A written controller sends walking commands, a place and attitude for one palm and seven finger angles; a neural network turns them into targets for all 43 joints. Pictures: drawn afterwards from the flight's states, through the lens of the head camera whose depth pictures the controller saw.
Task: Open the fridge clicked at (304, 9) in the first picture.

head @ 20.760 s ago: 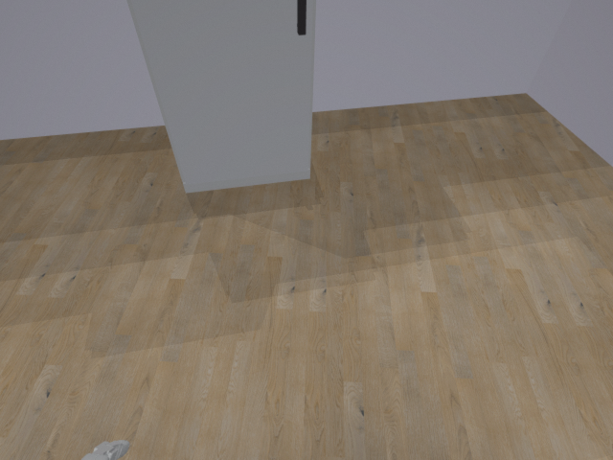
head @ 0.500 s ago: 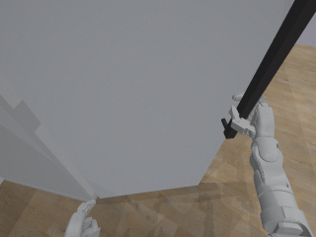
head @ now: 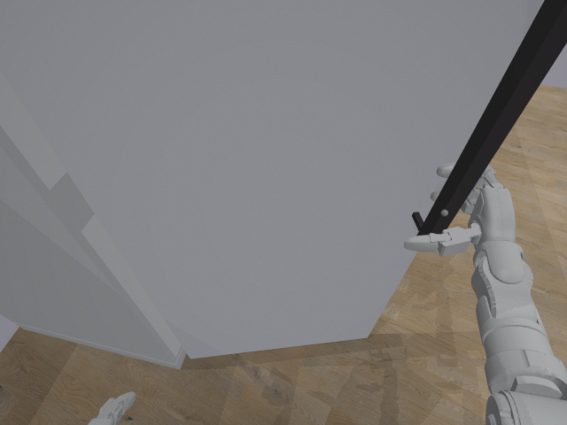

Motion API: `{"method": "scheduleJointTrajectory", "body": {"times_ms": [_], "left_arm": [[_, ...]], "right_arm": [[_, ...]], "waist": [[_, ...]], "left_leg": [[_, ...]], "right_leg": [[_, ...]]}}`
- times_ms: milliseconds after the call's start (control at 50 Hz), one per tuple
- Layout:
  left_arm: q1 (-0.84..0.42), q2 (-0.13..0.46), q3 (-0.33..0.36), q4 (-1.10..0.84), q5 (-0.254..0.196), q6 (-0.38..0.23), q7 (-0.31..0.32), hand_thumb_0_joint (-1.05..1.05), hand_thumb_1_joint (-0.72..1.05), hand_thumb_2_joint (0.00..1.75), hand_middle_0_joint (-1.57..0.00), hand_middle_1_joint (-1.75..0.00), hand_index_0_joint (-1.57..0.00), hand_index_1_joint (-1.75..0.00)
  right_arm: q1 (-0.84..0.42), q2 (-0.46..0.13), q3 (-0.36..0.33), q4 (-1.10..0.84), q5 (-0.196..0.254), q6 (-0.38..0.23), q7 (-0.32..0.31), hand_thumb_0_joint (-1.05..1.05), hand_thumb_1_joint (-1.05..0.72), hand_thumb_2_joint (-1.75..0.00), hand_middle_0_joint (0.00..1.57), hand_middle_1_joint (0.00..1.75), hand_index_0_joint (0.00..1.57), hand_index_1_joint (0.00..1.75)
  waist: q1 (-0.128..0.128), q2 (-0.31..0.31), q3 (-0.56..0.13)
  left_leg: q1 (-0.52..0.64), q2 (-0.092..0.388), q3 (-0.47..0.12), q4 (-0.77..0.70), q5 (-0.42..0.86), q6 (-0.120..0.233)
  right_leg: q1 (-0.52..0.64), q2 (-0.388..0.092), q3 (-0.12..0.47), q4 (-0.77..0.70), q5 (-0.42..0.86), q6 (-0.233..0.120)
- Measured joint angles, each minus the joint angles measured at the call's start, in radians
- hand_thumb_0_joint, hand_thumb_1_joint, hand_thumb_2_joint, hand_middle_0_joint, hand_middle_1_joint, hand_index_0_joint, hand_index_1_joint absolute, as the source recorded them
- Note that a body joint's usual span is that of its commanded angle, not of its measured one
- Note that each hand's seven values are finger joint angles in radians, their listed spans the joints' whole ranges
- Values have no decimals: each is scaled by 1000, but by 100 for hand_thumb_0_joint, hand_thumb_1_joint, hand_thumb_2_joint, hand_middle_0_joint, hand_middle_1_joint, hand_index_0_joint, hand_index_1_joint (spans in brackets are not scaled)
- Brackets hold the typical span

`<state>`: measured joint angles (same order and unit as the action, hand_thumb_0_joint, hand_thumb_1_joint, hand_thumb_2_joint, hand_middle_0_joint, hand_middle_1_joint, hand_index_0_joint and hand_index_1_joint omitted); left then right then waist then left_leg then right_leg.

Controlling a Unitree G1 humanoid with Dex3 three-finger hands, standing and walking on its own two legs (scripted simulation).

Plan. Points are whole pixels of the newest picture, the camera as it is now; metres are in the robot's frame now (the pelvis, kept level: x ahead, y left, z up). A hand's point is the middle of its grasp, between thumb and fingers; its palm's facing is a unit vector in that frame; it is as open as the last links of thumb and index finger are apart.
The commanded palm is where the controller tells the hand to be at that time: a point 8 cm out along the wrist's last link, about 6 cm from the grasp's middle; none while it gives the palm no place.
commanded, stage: loosen the grip on the handle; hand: right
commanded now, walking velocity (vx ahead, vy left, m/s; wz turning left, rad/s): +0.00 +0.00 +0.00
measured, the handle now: (469, 141) +0.45 -0.19 +0.19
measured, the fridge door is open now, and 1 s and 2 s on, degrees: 70 70 70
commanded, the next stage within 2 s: slip the hand off the handle in 0.16 s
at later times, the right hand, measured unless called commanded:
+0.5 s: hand (482, 210) +0.41 -0.24 +0.10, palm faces +0.12 +0.98 -0.17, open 14.6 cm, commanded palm +0.38 -0.28 +0.11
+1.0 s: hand (508, 216) +0.41 -0.28 +0.10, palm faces +0.10 +0.98 -0.18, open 14.7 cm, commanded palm +0.36 -0.32 +0.11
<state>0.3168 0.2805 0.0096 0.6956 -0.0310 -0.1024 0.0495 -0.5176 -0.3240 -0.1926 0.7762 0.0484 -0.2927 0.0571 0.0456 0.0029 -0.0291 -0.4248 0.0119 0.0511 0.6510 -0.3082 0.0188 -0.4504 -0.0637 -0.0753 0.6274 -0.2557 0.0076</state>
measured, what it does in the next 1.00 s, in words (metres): stands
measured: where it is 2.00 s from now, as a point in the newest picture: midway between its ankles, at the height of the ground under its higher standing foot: outside the picture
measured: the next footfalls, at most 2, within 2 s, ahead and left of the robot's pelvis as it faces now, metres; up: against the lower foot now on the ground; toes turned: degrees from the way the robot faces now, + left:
none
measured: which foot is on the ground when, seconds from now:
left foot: down 0.00-1.00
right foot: down 0.00-1.00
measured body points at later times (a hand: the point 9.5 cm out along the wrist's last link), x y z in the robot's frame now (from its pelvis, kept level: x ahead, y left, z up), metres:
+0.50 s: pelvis +0.02 -0.02 +0.00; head +0.05 -0.02 +0.45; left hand +0.13 +0.24 -0.11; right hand +0.40 -0.29 +0.11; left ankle +0.02 +0.11 -0.72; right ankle +0.04 -0.13 -0.72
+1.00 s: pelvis +0.02 -0.03 -0.01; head +0.06 -0.03 +0.44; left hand +0.10 +0.23 -0.12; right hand +0.40 -0.33 +0.11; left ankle +0.02 +0.11 -0.72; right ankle +0.04 -0.13 -0.72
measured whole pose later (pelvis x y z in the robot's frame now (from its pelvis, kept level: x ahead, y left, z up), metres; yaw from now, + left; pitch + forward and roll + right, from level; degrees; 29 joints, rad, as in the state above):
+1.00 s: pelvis +0.02 -0.03 -0.01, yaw +1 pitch +9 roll +1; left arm 0.36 0.26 -0.01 0.63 -0.04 -0.04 0.05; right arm -0.42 -0.45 -0.34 0.70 0.12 -0.28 0.24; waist 0.04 -0.02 -0.08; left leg -0.49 0.02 0.04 0.68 -0.34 -0.02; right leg -0.54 -0.05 -0.08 0.72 -0.33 -0.02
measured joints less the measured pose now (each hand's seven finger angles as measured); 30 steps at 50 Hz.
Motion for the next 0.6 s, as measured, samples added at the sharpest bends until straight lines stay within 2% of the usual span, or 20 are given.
{"method": "scheduleJointTrajectory", "body": {"times_ms": [80, 180, 260, 360, 440, 600], "left_arm": [[7, -9, -6, 7, 2, 3, 6, 1, 90, 90, -20, -30, -20, -30], [16, -18, -4, 5, 6, 2, -2, 1, 90, 90, -20, -30, -20, -30], [13, -21, -4, -4, 5, 6, -10, 1, 90, 90, -20, -30, -20, -30], [-17, -27, -12, -19, 7, 19, -6, 1, 90, 90, -20, -30, -20, -30], [-26, -29, -13, -35, 6, 22, -5, 1, 90, 90, -20, -30, -20, -30], [-26, -22, -18, -44, -4, 32, -2, 1, 90, 90, -20, -30, -20, -30]], "right_arm": [[-4, -20, -26, 11, 15, -10, 16, -1, 46, -24, 35, 127, 35, 128], [12, -20, -34, -16, 31, -19, 31, -1, 52, -22, 30, 121, 30, 121], [37, -3, -20, -48, 33, -13, 36, -1, 54, -21, 27, 118, 27, 118], [41, -11, -46, -45, 11, -8, 43, -1, 55, -20, 26, 116, 28, 117], [49, -31, -67, -54, 20, -5, 55, -1, 55, -20, 26, 115, 27, 117], [40, -57, -55, -45, 39, 13, 100, -1, 55, -20, 25, 115, 25, 115]], "waist": [[6, -5, 3], [0, -10, -7], [-8, -14, -19], [-6, -8, -24], [-10, -6, -33], [-25, -10, -40]], "left_leg": [[-11, -3, -2, -5, 5, 1], [-18, -1, -4, -7, 1, -3], [-18, 4, -5, -5, -6, -10], [-22, 8, -9, 4, -16, -16], [-21, 10, -10, 6, -20, -21], [-22, 20, 0, 14, -31, -32]], "right_leg": [[-10, -3, -1, -3, 3, 1], [-19, -1, -3, -1, -4, 2], [-24, 4, -3, 8, -15, -2], [-29, 8, -7, 24, -29, -9], [-34, 9, -8, 35, -40, -13], [-51, 18, 4, 65, -58, -23]]}}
